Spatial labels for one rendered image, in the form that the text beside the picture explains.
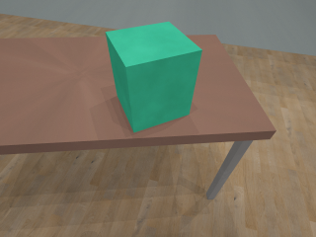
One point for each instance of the table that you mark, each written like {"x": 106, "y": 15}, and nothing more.
{"x": 59, "y": 94}

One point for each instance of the carton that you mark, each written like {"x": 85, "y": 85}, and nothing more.
{"x": 155, "y": 69}

